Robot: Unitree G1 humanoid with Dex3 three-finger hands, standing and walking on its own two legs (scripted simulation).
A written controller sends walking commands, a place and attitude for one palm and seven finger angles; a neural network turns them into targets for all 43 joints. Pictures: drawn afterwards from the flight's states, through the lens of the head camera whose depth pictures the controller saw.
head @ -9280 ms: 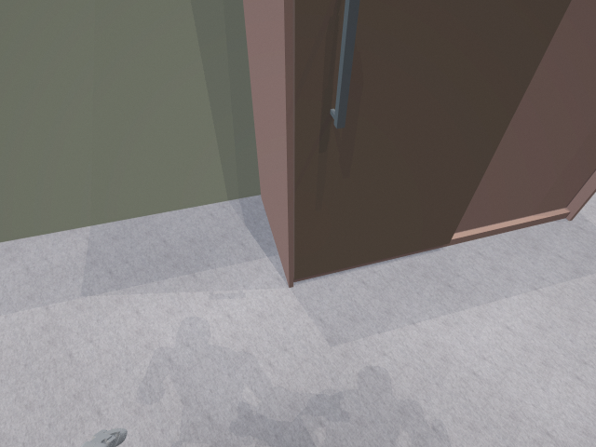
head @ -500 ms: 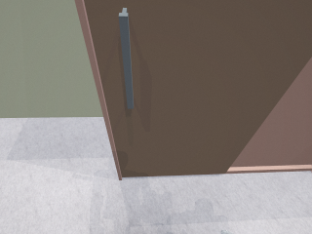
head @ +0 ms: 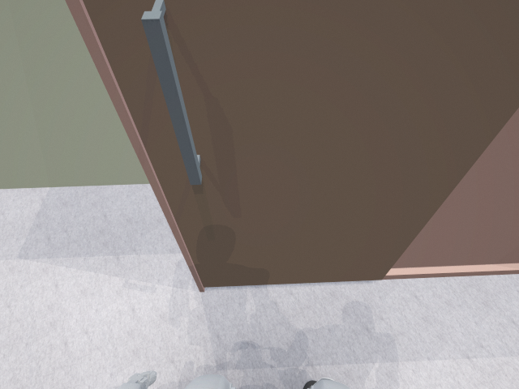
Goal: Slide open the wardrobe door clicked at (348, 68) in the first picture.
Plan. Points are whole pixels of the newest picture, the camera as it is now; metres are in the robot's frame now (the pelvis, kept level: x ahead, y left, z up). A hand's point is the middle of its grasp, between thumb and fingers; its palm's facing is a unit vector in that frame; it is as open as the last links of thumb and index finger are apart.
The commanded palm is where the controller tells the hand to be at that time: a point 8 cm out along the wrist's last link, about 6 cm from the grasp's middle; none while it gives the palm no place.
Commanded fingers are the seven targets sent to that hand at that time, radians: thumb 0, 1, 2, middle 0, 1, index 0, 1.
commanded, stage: come to a stop and stand still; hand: left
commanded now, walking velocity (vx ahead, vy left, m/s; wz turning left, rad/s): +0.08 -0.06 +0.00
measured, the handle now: (181, 109) +0.49 +0.15 +0.15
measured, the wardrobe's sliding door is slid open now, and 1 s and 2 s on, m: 0.00 0.00 0.00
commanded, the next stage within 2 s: look again from close up in 1.84 s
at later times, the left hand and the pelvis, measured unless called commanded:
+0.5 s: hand out of the picture -0.03 +0.17 -0.16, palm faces -0.01 -0.98 -0.19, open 7.4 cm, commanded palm none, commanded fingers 0.00 0.90 0.90 -0.20 -0.30 -0.20 -0.30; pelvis -0.03 +0.00 +0.01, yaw -2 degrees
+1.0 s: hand out of the picture -0.07 +0.11 -0.16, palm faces +0.05 -0.99 -0.13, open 7.4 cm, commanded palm none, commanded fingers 0.00 0.90 0.90 -0.20 -0.30 -0.20 -0.30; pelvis -0.04 -0.03 +0.01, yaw -1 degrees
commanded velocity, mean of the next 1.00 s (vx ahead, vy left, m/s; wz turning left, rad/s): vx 0.04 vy -0.04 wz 0.00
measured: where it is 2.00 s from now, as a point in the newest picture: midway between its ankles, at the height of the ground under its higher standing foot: outside the picture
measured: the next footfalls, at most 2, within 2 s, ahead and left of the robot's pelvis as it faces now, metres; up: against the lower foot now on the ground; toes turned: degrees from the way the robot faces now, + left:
left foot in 0.08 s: +0.00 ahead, +0.11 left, +0.00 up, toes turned +1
right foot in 0.46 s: -0.01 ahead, -0.10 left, +0.00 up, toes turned -5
